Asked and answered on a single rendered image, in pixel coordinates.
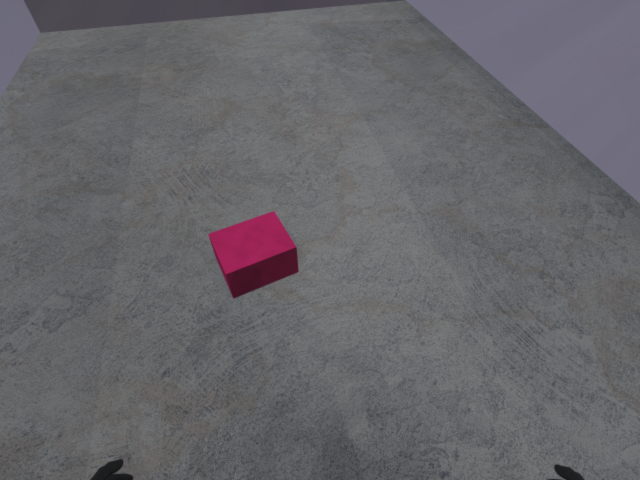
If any robot left hand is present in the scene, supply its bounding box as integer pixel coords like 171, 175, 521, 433
90, 459, 133, 480

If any carton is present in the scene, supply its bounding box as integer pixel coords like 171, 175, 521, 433
208, 211, 299, 299

